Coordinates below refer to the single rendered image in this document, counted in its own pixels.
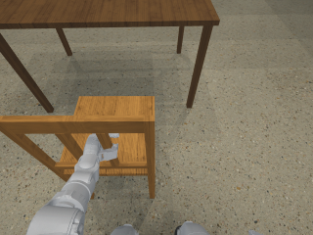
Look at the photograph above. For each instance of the robot thigh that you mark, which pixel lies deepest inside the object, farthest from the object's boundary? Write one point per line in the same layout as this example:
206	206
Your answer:
192	229
125	230

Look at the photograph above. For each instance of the robot left hand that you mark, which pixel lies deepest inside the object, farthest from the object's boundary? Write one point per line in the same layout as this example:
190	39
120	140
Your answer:
93	146

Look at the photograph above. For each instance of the chair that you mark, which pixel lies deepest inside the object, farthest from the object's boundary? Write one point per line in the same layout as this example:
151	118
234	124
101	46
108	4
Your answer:
133	117

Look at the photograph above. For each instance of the table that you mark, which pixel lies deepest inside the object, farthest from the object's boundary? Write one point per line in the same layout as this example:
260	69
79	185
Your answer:
59	14

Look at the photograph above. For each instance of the robot right thigh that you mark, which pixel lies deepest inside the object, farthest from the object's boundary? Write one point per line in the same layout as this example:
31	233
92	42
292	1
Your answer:
192	229

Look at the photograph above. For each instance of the robot left thigh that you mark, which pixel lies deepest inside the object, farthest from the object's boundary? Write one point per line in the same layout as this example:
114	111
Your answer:
125	230

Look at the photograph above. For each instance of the robot left upper arm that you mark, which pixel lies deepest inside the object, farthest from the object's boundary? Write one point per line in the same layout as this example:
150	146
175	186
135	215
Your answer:
57	220

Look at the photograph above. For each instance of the left robot forearm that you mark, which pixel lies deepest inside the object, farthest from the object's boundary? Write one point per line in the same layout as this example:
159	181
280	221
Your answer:
79	188

